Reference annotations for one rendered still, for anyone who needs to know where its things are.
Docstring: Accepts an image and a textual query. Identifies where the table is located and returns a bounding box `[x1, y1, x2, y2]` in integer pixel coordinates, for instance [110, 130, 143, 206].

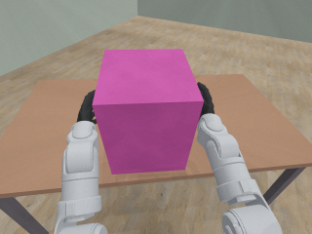
[0, 74, 312, 234]

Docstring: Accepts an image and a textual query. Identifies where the robot left forearm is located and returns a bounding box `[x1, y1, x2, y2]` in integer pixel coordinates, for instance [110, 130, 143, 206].
[54, 121, 102, 234]

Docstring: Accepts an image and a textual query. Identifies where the robot right forearm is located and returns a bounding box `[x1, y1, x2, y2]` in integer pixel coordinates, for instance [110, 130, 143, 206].
[197, 113, 283, 234]

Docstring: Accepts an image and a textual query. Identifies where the left robot hand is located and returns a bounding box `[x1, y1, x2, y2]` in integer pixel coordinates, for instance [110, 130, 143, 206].
[77, 90, 97, 124]

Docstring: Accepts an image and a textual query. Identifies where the right robot upper arm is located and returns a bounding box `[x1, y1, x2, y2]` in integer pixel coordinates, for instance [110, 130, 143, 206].
[221, 204, 282, 234]

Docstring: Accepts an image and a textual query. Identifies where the carton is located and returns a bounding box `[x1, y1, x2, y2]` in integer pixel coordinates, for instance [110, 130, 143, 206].
[92, 49, 204, 175]

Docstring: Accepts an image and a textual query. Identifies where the right robot hand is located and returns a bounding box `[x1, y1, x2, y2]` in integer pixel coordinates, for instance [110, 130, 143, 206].
[197, 82, 215, 122]

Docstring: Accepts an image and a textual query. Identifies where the left robot upper arm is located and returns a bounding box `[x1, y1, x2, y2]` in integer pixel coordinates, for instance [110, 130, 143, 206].
[59, 222, 108, 234]

